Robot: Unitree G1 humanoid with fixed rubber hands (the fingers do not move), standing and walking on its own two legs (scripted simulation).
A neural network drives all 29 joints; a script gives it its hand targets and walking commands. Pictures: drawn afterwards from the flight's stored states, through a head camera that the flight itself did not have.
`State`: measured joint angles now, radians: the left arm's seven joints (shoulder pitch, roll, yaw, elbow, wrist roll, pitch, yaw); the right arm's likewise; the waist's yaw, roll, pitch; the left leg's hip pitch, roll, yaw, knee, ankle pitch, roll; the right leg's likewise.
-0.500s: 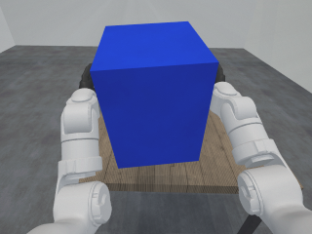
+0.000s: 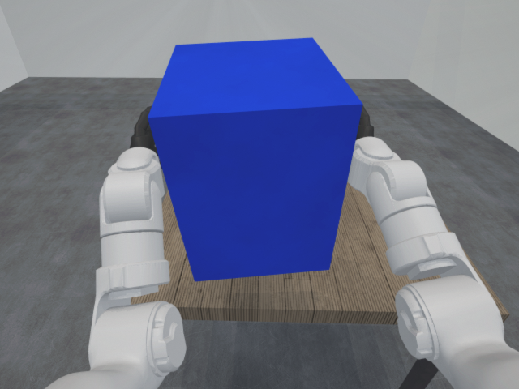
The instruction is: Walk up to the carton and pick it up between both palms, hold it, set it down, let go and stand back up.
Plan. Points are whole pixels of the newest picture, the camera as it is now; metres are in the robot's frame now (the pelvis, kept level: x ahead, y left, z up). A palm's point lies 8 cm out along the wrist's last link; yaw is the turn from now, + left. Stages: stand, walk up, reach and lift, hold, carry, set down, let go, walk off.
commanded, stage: hold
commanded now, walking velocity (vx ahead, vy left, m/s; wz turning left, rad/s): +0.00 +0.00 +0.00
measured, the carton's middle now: (253, 159) +0.39 +0.01 +0.23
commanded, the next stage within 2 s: none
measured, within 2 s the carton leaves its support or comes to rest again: neither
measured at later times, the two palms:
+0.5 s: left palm (152, 163) +0.36 +0.16 +0.25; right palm (362, 154) +0.36 -0.15 +0.26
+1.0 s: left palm (143, 156) +0.35 +0.16 +0.26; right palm (362, 146) +0.35 -0.14 +0.27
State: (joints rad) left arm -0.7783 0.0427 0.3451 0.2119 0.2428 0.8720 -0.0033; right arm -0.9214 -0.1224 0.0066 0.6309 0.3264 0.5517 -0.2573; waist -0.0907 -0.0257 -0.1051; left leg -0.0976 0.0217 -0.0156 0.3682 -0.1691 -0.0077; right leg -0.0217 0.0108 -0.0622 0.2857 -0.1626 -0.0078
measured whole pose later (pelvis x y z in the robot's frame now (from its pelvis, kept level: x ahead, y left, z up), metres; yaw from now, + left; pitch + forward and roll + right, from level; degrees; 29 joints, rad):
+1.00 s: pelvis +0.00 +0.00 +0.00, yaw +0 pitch -7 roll -1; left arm -0.78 0.05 0.34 0.23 0.26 0.86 -0.02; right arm -0.91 -0.12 0.00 0.62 0.32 0.57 -0.27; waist -0.10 -0.03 -0.11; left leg -0.09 0.02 -0.03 0.37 -0.17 -0.01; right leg -0.02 0.01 -0.05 0.29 -0.16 -0.01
